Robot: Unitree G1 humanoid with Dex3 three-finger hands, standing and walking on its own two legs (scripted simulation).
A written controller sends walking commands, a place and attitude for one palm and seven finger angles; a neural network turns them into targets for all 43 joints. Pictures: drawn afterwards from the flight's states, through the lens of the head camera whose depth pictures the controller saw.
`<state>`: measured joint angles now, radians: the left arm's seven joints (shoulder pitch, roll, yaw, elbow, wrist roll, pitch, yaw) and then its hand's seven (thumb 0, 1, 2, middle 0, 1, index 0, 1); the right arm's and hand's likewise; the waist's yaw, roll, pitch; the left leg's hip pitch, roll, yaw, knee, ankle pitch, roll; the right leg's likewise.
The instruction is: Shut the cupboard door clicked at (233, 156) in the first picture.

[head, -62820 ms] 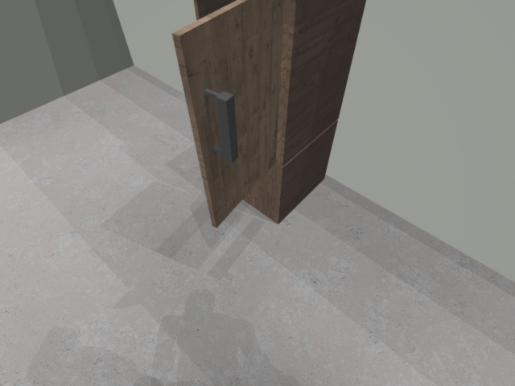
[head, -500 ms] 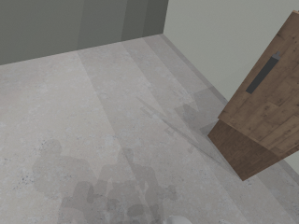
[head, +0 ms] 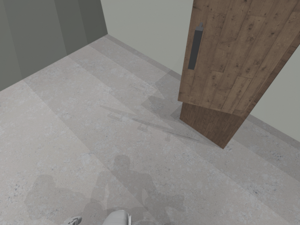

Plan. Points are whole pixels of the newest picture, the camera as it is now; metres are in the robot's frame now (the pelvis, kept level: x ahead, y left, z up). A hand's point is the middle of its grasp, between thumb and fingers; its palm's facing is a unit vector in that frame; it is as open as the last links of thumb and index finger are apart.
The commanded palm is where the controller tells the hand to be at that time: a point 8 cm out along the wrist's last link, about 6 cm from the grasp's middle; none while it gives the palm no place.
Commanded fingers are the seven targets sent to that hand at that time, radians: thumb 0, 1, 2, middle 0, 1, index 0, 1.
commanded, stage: turn to face it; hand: left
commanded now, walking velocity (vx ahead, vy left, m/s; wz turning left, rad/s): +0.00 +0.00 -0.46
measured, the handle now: (196, 46) +0.74 -0.15 +0.04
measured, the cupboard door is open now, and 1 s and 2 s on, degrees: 24 24 24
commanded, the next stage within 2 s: take the last steps up to it in 0.42 s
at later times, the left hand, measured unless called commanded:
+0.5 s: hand (79, 220) +0.15 +0.23 -0.16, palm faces -0.20 -0.96 -0.20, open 7.4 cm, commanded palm none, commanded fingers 0.00 0.90 0.90 -0.20 -0.30 -0.20 -0.30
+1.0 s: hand (99, 212) +0.18 +0.18 -0.20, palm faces -0.32 -0.94 -0.13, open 7.4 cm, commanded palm none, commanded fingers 0.00 0.90 0.90 -0.20 -0.30 -0.20 -0.30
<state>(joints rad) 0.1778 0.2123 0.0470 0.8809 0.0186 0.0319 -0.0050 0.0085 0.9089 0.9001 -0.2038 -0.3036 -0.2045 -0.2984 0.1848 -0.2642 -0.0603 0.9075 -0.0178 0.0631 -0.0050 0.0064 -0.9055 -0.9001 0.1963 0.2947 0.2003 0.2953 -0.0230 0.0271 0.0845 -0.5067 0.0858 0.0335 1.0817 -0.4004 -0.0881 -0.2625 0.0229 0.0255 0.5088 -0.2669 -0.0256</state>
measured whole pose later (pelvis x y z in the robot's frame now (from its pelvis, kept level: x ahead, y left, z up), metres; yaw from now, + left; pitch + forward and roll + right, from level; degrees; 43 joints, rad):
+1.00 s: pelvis +0.11 +0.01 -0.01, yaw -19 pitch +1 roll -1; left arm 0.29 0.21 0.06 1.05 0.03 0.03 -0.03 0.01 0.91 0.90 -0.20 -0.30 -0.20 -0.30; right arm 0.26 -0.19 -0.03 0.96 -0.05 -0.05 -0.02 0.00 -0.90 -0.90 0.20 0.29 0.20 0.30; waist -0.03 -0.07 0.04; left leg -0.33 0.08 0.15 0.65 -0.33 0.02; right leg -0.30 0.03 0.02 0.97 -0.47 -0.04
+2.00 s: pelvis +0.26 -0.10 +0.00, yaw -20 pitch -1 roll +0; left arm 0.21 0.23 0.06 1.01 0.02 0.05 0.03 0.01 0.91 0.90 -0.20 -0.30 -0.20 -0.30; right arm 0.12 -0.18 -0.03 0.96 -0.02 0.03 -0.01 0.00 -0.91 -0.90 0.20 0.29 0.20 0.30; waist 0.04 -0.06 0.08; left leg -0.24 0.00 0.02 0.55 -0.30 0.01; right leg -0.36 -0.06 -0.05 0.70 -0.43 0.02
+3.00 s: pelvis +0.23 -0.07 +0.00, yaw -20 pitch +0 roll +0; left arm 0.32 0.12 -0.02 1.10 0.02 -0.03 0.04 0.01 0.91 0.90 -0.20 -0.30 -0.20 -0.30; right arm 0.30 -0.16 -0.01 1.07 -0.02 -0.01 -0.02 0.01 -0.92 -0.90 0.20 0.29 0.20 0.30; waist -0.02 0.04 0.03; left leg -0.30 -0.01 0.05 0.55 -0.25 0.03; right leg -0.19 -0.01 0.01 0.53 -0.34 0.01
